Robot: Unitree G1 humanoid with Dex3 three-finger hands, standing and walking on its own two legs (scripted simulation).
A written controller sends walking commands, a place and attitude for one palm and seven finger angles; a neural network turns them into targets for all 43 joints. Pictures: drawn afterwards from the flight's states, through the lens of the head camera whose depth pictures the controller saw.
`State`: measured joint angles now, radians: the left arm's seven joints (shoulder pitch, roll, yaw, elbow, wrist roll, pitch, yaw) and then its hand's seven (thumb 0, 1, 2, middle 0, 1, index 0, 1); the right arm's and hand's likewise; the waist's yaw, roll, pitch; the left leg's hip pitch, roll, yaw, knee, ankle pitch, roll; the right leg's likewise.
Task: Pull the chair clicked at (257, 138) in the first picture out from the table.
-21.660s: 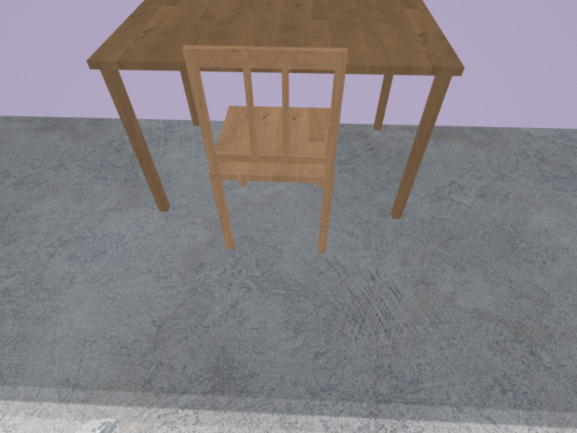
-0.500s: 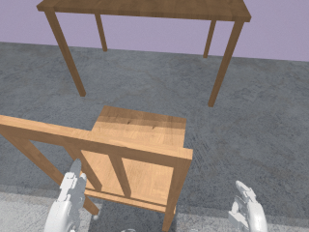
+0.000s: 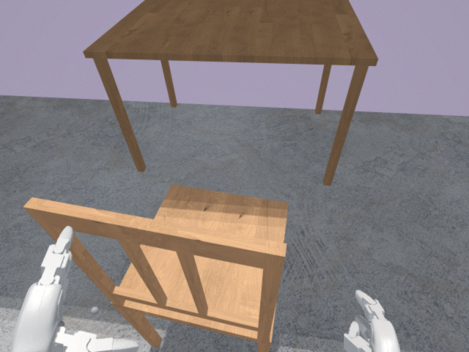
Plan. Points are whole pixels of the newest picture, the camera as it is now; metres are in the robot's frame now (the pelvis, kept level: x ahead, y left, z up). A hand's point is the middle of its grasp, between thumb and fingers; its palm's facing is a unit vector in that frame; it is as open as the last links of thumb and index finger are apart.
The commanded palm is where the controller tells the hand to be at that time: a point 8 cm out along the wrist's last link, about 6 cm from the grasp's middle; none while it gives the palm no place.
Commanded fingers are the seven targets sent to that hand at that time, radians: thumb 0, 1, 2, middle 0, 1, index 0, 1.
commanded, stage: draw the hand back to the body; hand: left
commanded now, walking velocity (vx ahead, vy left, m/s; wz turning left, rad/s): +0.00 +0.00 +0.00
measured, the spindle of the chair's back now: (147, 274) +0.28 +0.21 -0.07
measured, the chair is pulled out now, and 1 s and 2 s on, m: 0.71 0.71 0.71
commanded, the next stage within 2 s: step back with the hand held close in 0.88 s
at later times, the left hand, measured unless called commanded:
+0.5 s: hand (42, 232) +0.21 +0.26 +0.19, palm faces +0.46 -0.76 -0.45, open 9.5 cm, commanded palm +0.16 +0.30 +0.21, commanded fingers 0.00 0.90 0.90 -0.20 -0.30 -0.20 -0.30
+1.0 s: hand (41, 227) +0.22 +0.26 +0.19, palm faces +0.46 -0.77 -0.44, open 7.5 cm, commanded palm +0.17 +0.29 +0.21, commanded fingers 0.00 0.90 0.90 -0.20 -0.30 -0.20 -0.30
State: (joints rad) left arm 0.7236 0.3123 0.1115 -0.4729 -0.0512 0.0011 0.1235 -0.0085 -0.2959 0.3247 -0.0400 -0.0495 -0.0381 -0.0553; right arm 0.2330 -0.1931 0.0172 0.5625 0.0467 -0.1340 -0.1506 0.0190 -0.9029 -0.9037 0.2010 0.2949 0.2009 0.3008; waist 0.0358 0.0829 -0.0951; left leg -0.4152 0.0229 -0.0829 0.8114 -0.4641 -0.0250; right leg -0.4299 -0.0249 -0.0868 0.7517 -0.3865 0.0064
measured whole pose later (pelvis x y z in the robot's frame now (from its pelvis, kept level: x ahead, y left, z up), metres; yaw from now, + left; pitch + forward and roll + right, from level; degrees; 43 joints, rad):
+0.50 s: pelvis +0.02 +0.00 +0.03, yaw -1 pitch -1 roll -1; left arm 0.51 0.36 0.32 -0.45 -0.05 -0.01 0.16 0.01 0.58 0.75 -0.17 -0.23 -0.16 -0.24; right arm 0.17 -0.22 0.01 0.67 0.03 -0.16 -0.12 0.02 -0.90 -0.90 0.20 0.29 0.20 0.30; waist 0.07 0.09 -0.01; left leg -0.12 0.02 -0.06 0.48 -0.34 -0.02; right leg -0.16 -0.03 -0.07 0.46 -0.28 0.01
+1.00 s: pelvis +0.02 +0.00 +0.03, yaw -1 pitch -2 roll -1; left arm 0.49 0.35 0.34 -0.43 -0.06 -0.01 0.15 0.02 0.88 0.90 -0.21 -0.30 -0.21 -0.30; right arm 0.17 -0.22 0.00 0.68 0.03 -0.13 -0.11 0.02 -0.90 -0.90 0.20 0.29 0.20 0.30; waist 0.06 0.09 -0.01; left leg -0.10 0.02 -0.05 0.46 -0.33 -0.02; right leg -0.15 -0.02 -0.06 0.45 -0.27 0.01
